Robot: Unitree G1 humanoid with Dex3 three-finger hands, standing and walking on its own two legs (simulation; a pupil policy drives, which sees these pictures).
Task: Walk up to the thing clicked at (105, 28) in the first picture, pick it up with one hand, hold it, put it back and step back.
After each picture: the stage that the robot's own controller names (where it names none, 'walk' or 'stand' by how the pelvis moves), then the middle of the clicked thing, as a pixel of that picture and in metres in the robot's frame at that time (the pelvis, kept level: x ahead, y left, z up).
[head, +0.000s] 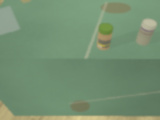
stand; (104, 36) +0.63 -0.09 -0.01
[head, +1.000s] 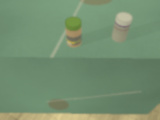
rise first; (73, 32) +0.58 +0.07 +0.02
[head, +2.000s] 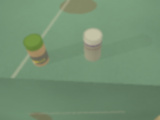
stand; (37, 50) +0.46 +0.21 +0.03
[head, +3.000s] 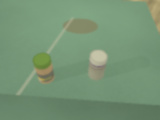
stand; (44, 68) +0.43 +0.17 -0.01
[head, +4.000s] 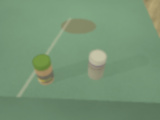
stand; (44, 70) +0.43 +0.17 -0.01
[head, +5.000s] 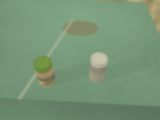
stand; (45, 72) +0.42 +0.17 -0.01
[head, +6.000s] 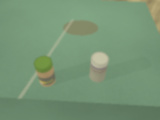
stand; (45, 71) +0.42 +0.17 -0.01
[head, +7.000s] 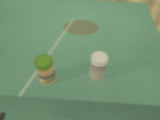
rise first; (45, 70) +0.43 +0.18 -0.01
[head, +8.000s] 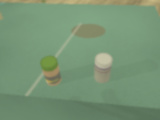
go down; (51, 71) +0.43 +0.18 -0.01
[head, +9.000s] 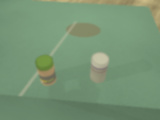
go down; (46, 70) +0.43 +0.17 +0.00
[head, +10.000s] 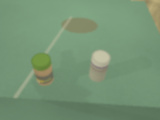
go down; (43, 69) +0.42 +0.16 +0.01
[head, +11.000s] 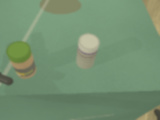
close in; (22, 60) +0.42 +0.18 +0.04
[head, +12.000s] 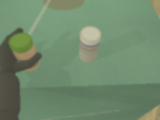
close; (25, 52) +0.44 +0.18 +0.06
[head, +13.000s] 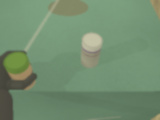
lift; (21, 71) +0.37 +0.20 +0.05
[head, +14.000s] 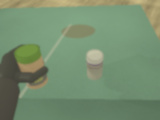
lift; (32, 67) +0.33 +0.16 +0.16
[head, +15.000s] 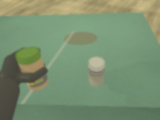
hold; (33, 68) +0.33 +0.17 +0.16
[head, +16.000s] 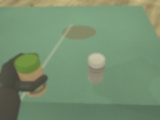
hold; (32, 75) +0.32 +0.17 +0.13
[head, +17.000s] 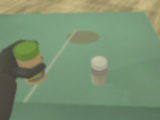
crouch; (30, 63) +0.34 +0.17 +0.17
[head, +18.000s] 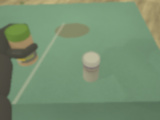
lower; (22, 45) +0.41 +0.19 +0.16
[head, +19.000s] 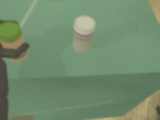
lower; (13, 43) +0.47 +0.19 +0.06
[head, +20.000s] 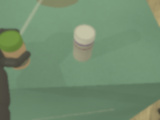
lower; (15, 51) +0.44 +0.19 +0.06
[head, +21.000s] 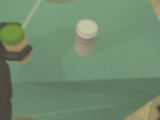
lower; (16, 45) +0.46 +0.19 +0.06
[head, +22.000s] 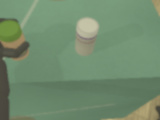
lower; (14, 41) +0.47 +0.19 +0.07
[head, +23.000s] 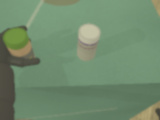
open; (20, 48) +0.45 +0.18 +0.06
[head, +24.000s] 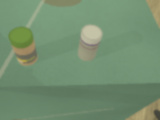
sink last; (24, 47) +0.45 +0.17 +0.05
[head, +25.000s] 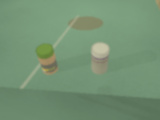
sink last; (47, 59) +0.47 +0.19 +0.03
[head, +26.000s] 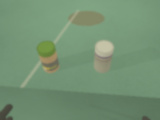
stand; (48, 57) +0.46 +0.17 +0.03
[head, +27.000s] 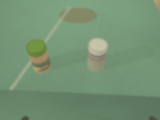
stand; (39, 57) +0.45 +0.18 +0.05
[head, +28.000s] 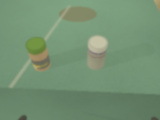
stand; (39, 54) +0.45 +0.18 +0.05
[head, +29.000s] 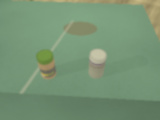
stand; (46, 64) +0.47 +0.18 -0.01
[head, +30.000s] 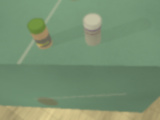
walk; (40, 34) +0.54 +0.21 +0.01
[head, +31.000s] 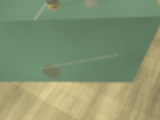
walk; out of the picture +0.84 +0.18 +0.01
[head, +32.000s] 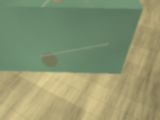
stand; out of the picture +1.08 +0.19 +0.01
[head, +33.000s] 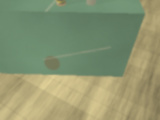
stand; out of the picture +1.06 +0.17 -0.01
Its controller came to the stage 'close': yes
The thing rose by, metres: 0.23
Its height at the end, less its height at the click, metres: +0.00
